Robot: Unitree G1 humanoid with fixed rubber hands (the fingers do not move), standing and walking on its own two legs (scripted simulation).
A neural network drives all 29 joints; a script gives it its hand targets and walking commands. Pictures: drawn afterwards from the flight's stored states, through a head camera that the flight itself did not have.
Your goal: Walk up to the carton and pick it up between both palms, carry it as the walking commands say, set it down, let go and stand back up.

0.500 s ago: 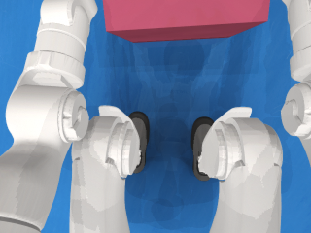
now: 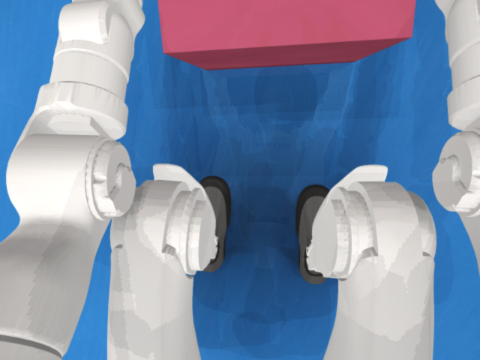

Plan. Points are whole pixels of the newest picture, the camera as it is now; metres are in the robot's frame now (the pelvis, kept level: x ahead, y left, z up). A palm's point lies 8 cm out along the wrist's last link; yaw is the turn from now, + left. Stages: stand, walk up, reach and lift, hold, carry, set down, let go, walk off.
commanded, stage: set down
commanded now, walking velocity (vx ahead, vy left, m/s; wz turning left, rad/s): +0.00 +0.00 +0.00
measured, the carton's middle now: out of the picture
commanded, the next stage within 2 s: none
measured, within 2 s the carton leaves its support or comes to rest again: neither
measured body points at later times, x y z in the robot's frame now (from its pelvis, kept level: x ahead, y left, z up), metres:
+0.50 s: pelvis +0.00 +0.00 +0.00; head +0.37 -0.04 +0.25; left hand +0.57 +0.15 -0.15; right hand +0.58 -0.21 -0.16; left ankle +0.12 +0.11 -0.30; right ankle +0.10 -0.10 -0.30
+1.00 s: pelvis +0.01 +0.01 +0.00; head +0.38 -0.02 +0.24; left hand +0.58 +0.19 -0.14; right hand +0.58 -0.24 -0.15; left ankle +0.12 +0.11 -0.30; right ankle +0.10 -0.10 -0.30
